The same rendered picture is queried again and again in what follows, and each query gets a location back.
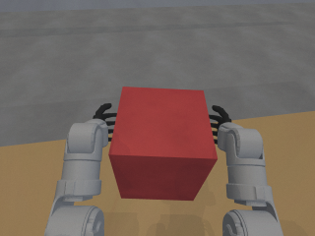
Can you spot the left robot forearm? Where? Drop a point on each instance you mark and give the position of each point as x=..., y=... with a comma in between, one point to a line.
x=81, y=167

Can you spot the carton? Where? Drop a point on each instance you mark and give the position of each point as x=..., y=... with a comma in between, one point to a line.
x=162, y=146

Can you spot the robot right hand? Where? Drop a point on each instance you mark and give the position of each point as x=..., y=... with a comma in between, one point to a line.
x=223, y=118

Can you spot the right robot forearm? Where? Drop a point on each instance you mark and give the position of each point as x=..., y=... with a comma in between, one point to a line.
x=247, y=178

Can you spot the right robot upper arm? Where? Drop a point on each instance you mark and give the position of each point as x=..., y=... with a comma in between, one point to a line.
x=246, y=222

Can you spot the left robot upper arm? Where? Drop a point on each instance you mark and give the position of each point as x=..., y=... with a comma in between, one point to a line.
x=76, y=221

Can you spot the robot left hand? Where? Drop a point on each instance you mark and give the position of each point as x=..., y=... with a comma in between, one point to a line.
x=99, y=115

